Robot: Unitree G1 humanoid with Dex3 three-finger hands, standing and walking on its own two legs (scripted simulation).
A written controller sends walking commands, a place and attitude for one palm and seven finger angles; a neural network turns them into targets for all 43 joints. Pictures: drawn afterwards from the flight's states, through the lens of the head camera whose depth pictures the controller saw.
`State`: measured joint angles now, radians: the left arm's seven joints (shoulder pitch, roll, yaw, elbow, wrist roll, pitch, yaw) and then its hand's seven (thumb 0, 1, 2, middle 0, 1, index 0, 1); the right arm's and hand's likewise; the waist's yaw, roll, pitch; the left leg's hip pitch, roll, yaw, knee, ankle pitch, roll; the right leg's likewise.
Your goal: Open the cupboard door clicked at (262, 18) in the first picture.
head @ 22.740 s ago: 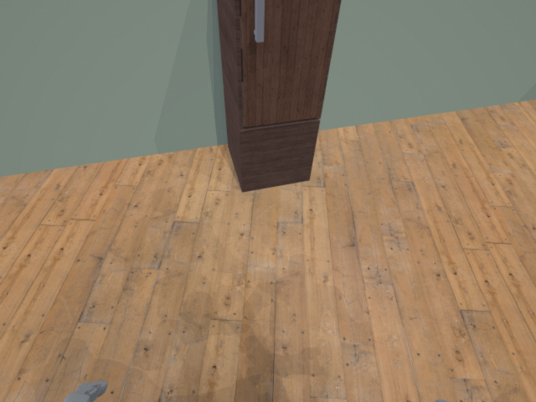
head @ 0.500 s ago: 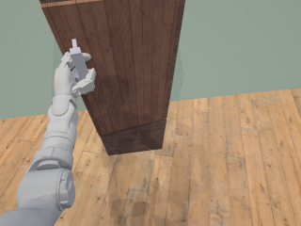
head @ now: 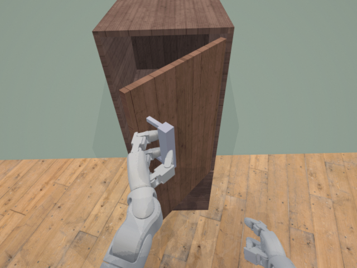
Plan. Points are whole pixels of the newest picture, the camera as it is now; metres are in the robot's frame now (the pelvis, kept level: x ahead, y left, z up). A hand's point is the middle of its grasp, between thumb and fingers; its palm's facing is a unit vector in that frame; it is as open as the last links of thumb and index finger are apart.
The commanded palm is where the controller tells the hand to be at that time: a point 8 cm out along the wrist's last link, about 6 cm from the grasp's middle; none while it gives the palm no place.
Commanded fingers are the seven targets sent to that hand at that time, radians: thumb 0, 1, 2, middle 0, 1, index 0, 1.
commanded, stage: pull the door open along its arc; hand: left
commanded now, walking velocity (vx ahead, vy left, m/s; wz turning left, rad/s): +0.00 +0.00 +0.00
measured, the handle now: (160, 144) +0.37 +0.05 +0.11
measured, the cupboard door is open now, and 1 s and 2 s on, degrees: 47 42 41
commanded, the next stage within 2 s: open thumb and fingers to let go in 0.06 s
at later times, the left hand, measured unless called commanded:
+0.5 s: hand (159, 172) +0.29 +0.05 +0.11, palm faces +0.29 -0.96 -0.01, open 8.6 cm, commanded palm +0.25 +0.11 +0.11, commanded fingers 0.00 -0.36 0.36 -0.31 -1.22 -0.31 -1.22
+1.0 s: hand (147, 169) +0.30 +0.07 +0.11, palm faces +0.33 -0.94 +0.00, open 15.4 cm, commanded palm +0.25 +0.11 +0.11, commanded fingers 0.00 -0.50 0.30 -0.15 -0.30 -0.15 -0.30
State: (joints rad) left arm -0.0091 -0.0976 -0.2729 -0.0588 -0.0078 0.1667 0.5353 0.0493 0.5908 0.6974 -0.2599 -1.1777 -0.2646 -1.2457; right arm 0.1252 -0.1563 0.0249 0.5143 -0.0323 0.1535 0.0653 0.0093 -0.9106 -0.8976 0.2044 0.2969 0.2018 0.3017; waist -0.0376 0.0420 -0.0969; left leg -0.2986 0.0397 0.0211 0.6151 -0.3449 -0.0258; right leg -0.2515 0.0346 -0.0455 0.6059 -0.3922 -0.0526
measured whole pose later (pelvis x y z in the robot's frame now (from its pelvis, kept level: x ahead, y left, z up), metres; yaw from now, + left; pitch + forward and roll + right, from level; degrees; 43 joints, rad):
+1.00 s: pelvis -0.05 +0.03 -0.01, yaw +2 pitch +1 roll -1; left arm -0.30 -0.16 -0.22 0.30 0.06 0.03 0.64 -0.01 -0.49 0.31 -0.23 -0.65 -0.21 -0.65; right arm 0.15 -0.16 0.02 0.65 -0.04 0.09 0.00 0.01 -0.91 -0.90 0.20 0.30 0.20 0.30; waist 0.00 0.03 -0.04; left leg -0.39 -0.01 0.01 0.68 -0.30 0.02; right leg -0.33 -0.02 -0.06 0.67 -0.35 -0.01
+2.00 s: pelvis -0.02 +0.01 +0.00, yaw +1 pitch +0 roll +0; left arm 0.20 0.12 -0.05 -0.13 -0.14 -0.02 -0.02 -0.01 -0.50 0.30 -0.15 -0.30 -0.15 -0.30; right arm 0.19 -0.21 0.05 0.52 0.01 0.01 -0.04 0.01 -0.91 -0.90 0.21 0.30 0.20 0.30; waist 0.02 0.04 -0.04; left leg -0.29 0.02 0.01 0.61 -0.32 -0.01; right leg -0.24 0.01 -0.06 0.61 -0.37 -0.04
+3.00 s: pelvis -0.04 +0.03 +0.01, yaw +2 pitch -3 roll -1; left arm 0.36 0.27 0.14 -0.35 -0.14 -0.01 -0.02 -0.01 -0.37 0.36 -0.16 -0.30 -0.16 -0.30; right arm 0.19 -0.22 0.08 0.58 0.01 -0.16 -0.09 0.01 -0.91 -0.90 0.21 0.30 0.20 0.30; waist 0.04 0.04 -0.01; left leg -0.23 0.00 0.00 0.56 -0.27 0.01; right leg -0.16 0.00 -0.06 0.52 -0.30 -0.01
